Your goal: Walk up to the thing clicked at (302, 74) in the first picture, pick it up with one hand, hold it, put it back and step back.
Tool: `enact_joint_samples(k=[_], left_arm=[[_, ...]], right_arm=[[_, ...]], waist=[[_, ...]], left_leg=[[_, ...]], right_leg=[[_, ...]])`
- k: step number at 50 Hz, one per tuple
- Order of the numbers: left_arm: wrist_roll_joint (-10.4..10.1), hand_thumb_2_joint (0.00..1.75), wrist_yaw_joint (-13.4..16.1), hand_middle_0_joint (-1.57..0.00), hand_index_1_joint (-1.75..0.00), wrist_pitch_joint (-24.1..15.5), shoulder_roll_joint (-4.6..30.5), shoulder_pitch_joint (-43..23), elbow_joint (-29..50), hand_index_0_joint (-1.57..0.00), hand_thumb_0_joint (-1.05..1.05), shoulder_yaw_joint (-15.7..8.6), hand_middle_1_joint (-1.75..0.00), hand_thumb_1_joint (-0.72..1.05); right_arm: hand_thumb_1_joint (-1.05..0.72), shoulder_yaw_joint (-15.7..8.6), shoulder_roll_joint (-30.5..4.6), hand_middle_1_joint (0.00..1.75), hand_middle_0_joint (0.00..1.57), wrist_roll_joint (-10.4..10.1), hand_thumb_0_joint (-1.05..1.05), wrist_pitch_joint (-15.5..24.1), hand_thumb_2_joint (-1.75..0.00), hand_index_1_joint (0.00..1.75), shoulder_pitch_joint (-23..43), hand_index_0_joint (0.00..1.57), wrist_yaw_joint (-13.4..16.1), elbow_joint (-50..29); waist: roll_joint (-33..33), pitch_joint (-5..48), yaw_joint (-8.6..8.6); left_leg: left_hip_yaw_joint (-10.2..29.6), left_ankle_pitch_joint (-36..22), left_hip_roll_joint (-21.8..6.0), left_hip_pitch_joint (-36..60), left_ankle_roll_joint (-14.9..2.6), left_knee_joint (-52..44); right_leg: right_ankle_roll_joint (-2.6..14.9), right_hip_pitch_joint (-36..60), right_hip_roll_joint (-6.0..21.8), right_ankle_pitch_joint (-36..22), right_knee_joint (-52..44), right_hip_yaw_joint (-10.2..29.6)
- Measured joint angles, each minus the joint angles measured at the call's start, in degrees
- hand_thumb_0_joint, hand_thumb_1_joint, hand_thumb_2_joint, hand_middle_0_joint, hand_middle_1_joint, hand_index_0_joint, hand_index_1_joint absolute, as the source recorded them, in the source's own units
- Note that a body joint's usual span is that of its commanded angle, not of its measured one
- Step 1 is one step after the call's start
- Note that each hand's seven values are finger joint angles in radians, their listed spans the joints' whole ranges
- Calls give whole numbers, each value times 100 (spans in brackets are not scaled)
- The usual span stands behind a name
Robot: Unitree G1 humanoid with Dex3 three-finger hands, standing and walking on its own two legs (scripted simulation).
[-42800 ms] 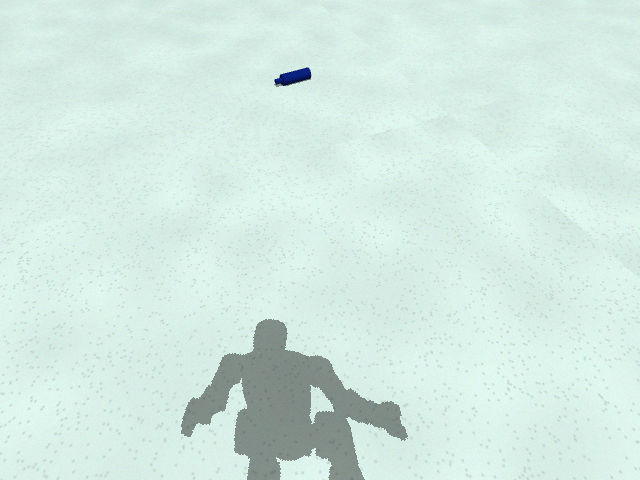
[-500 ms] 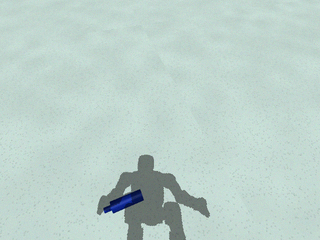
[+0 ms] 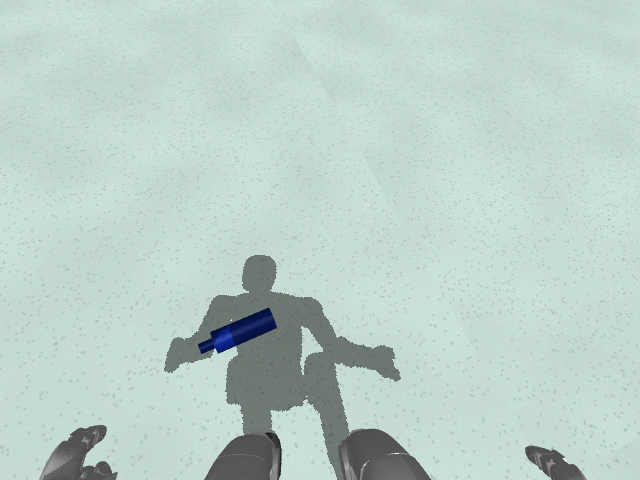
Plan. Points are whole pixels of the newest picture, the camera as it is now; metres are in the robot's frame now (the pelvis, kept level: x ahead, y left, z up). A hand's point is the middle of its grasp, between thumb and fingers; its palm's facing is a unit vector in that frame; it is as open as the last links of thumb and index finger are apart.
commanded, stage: step back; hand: left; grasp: from above
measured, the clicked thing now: (237, 333) +0.49 +0.22 -0.73
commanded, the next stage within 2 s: none
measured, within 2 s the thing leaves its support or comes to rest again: neither
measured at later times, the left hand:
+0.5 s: hand out of the picture -0.05 +0.23 -0.12, palm faces +0.03 -0.89 -0.46, open 7.4 cm
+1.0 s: hand out of the picture -0.22 +0.23 -0.16, palm faces +0.00 -0.90 -0.43, open 7.4 cm
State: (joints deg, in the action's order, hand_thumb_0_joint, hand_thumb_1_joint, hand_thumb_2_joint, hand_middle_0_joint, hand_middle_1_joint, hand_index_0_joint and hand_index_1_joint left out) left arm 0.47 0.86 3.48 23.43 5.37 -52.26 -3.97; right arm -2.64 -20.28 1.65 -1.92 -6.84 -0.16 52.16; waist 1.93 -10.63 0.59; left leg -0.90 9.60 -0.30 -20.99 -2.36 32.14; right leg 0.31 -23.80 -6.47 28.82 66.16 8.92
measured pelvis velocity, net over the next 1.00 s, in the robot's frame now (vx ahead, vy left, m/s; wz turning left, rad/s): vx -0.30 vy -0.05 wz -0.02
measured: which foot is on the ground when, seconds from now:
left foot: down 0.00-0.22, up 0.24-0.60, down 0.62-1.00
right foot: up 0.00-0.16, down 0.18-0.66, up 0.68-0.96, down 0.98-1.00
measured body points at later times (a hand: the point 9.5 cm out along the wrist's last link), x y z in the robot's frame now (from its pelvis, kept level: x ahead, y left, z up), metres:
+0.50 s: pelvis -0.13 -0.04 +0.00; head -0.07 -0.07 +0.45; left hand -0.05 +0.28 -0.09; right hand -0.07 -0.36 -0.14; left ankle -0.18 +0.10 -0.67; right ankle -0.10 -0.14 -0.73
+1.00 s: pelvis -0.30 -0.05 -0.01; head -0.24 -0.06 +0.43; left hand -0.22 +0.27 -0.13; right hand -0.14 -0.36 -0.12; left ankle -0.21 +0.08 -0.73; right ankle -0.32 -0.18 -0.73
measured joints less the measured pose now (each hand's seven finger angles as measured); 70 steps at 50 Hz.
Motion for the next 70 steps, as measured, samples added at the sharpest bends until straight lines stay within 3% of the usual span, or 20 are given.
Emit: enact_joint_samples(k=[6, 9, 11, 14, 17, 20, 27, 30, 33, 37, 41, 44, 48, 51, 54, 58, 62, 66, 68, 70], left_arm=[[49, 90, -67, -20, -30, 14, -56, 393, -45, -20, 0, -38, -30, 90], [61, 90, -132, -20, -30, -28, -109, 522, -94, -20, 0, -68, -30, 90], [116, 90, -155, -20, -30, -72, -311, 574, -158, -20, 0, -64, -30, 90], [204, 90, -204, -20, -30, -49, -378, 873, -61, -20, 0, -40, -30, 90], [220, 90, -158, -20, -30, -27, -428, 1012, -38, -20, 1, -59, -30, 90], [216, 90, -112, -20, -30, -58, -415, 917, 108, -20, 1, -92, -30, 90], [160, 90, 39, -20, -30, -195, -352, 361, 744, -20, 1, -76, -30, 90], [106, 90, 21, -20, -30, -154, -306, 162, 864, -20, 0, -10, -30, 90], [56, 90, -12, -20, -30, -58, -220, 58, 817, -20, 0, 17, -30, 90], [42, 90, -21, -20, -30, 53, -310, 130, 579, -20, 0, 13, -30, 90], [-6, 90, -30, -20, -30, -12, -216, 353, 561, -20, 0, -49, -30, 90], [7, 90, -8, -20, -30, -57, -144, 444, 517, -20, 0, -87, -30, 90], [33, 90, 3, -20, -30, -164, -96, 563, 405, -20, 0, -76, -30, 90], [119, 90, 0, -20, -30, -217, -309, 514, 167, -20, 0, -25, -30, 90], [177, 90, -64, -20, -30, -214, -325, 744, 218, -20, 1, 44, -30, 90], [201, 90, -15, -21, -30, -141, -326, 793, 228, -20, 1, 21, -30, 90], [229, 90, 49, -21, -30, -168, -274, 558, 487, -20, 1, 8, -30, 90], [177, 90, 87, -21, -30, -142, -136, 180, 745, -20, 1, 3, -30, 90], [125, 90, 97, -20, -30, -78, 15, -17, 762, -20, 0, -29, -30, 90], [74, 90, 124, -20, -30, -11, 18, -12, 674, -20, 0, -41, -30, 90]], right_arm=[[-90, 42, -3, 30, 21, 14, 1, 28, -90, 30, 179, 21, 10, -310], [-90, 42, -90, 30, 21, 13, 0, -44, -90, 30, 239, 21, -9, -369], [-90, -18, -248, 30, 21, -33, 0, -124, -90, 30, 249, 21, 1, -286], [-91, -76, -226, 30, 20, -90, 1, -229, -90, 30, 54, 21, 65, -61], [-91, -70, -299, 30, 20, -157, 1, -191, -90, 30, -151, 21, 61, 9], [-91, -30, -393, 30, 20, -186, 1, -103, -90, 30, -386, 21, 114, -21], [-91, 26, -353, 30, 20, -125, 1, -134, -90, 30, -563, 20, 173, 38], [-91, 36, -275, 30, 20, -108, 1, -85, -90, 30, -481, 20, 124, -19], [-91, 35, -98, 30, 20, -53, 1, -45, -90, 30, -324, 20, 69, -73], [-91, 78, -80, 30, 20, 16, 1, -19, -90, 30, -309, 21, 6, -191], [-91, 97, -31, 30, 21, 43, 1, -42, -90, 30, -168, 21, 49, -286], [-90, 77, -63, 30, 21, 24, 1, -11, -90, 30, 21, 21, 68, -437], [-90, 45, -179, 30, 21, -8, 1, -41, -90, 30, 312, 21, 50, -639], [-91, -36, -370, 30, 20, -102, 0, -146, -90, 30, 440, 21, 48, -588], [-91, -61, -293, 30, 20, -154, 0, -294, -90, 30, 267, 21, 69, -433], [-91, -44, -331, 30, 20, -204, 1, -252, -90, 30, -88, 21, 56, -354], [-91, -41, -428, 30, 20, -167, 1, -232, -90, 30, -323, 21, 117, -264], [-91, -46, -386, 30, 20, -92, 1, -178, -90, 30, -415, 20, 110, -191], [-91, -55, -173, 30, 20, -23, 1, -164, -90, 30, -309, 20, 98, -90], [-91, 9, -60, 30, 20, 32, 1, -176, -90, 30, -304, 20, 13, -125]], waist=[[-41, -48, -98], [-147, -3, -127], [-585, -54, -38], [-432, 222, -247], [-357, 378, -268], [-437, 409, -165], [-438, 82, -110], [-327, -24, -75], [63, -132, -115], [-144, 71, 36], [-110, 267, -99], [-113, 206, -170], [-185, 46, -257], [-756, -138, -126], [-555, 74, -309], [-382, 271, -251], [-467, 219, -172], [-428, 20, -56], [24, -217, -143], [122, -204, -161]], left_leg=[[-258, -178, -160, -247, 59, 144], [-295, -275, -244, -466, 163, 303], [29, -99, -390, -555, 175, 480], [485, 1333, 236, -846, 267, 1658], [902, 1285, 742, -937, 279, 2882], [1097, 1263, 841, -738, 315, 3251], [635, 1843, 394, 298, 342, 1702], [404, 1507, 228, 705, 244, 714], [169, 1049, 397, 822, 145, 385], [337, 914, 152, 624, 59, 426], [224, 579, -11, 465, 102, 145], [145, 432, -89, 241, 121, 196], [-35, 379, -209, -164, 218, 575], [316, 395, -448, -416, 217, 926], [639, 1640, 158, -731, 240, 2147], [943, 1764, 667, -745, 275, 3446], [906, 1884, 496, -208, 367, 2805], [516, 1565, 174, 545, 340, 937], [255, 1209, 412, 721, 233, 586], [172, 1114, 368, 659, 181, 608]], right_leg=[[-135, 665, 365, 140, -1339, -287], [-15, 1074, 492, -258, -2464, -537], [105, 1202, 268, -512, -2675, -800], [223, 1076, 480, -669, -2754, -667], [167, 1072, 653, -1072, -3262, -609], [186, 935, 659, -1364, -3562, -765], [230, 462, 711, -1522, -3252, -1170], [180, 208, 796, -1521, -2935, -1288], [110, 20, 957, -1547, -2689, -1065], [81, -270, 259, 28, -1026, -540], [70, -232, 4, 30, 66, -205], [-69, 193, 161, 61, -467, -236], [-126, 927, 525, -338, -2333, -468], [-29, 1188, 262, -713, -2952, -803], [49, 890, 470, -831, -2803, -601], [26, 685, 765, -1163, -3051, -535], [-56, 370, 824, -1389, -3040, -692], [-152, -22, 945, -1443, -2660, -929], [-151, -171, 1178, -1459, -2389, -688], [-45, -337, 908, -569, -1853, -419]])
